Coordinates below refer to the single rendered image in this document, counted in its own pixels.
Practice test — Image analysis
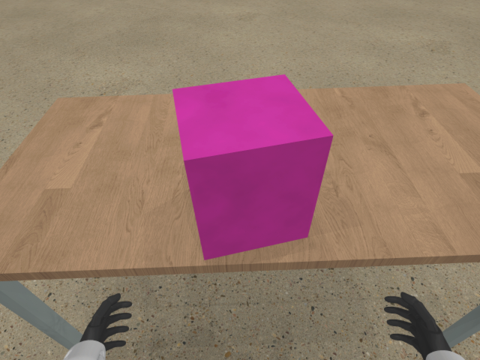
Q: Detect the robot left hand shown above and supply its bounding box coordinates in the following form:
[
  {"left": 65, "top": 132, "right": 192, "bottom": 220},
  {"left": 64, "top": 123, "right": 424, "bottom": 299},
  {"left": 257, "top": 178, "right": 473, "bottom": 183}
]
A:
[{"left": 80, "top": 293, "right": 132, "bottom": 351}]

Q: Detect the table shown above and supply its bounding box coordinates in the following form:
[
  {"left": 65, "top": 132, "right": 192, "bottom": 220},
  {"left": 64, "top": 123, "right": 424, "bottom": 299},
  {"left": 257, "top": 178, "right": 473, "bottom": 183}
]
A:
[{"left": 0, "top": 83, "right": 480, "bottom": 350}]

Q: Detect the carton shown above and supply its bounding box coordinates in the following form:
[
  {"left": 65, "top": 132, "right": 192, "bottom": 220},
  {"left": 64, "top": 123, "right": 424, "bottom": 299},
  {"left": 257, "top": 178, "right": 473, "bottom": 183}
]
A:
[{"left": 172, "top": 74, "right": 334, "bottom": 260}]

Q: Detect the robot right hand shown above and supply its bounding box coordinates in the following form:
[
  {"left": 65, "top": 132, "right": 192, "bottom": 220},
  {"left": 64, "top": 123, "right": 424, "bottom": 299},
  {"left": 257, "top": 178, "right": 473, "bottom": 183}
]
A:
[{"left": 384, "top": 292, "right": 452, "bottom": 360}]

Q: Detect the left robot forearm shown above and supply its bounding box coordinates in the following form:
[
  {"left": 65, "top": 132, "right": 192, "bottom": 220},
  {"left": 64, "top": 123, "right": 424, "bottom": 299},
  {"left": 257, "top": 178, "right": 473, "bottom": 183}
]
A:
[{"left": 63, "top": 340, "right": 106, "bottom": 360}]

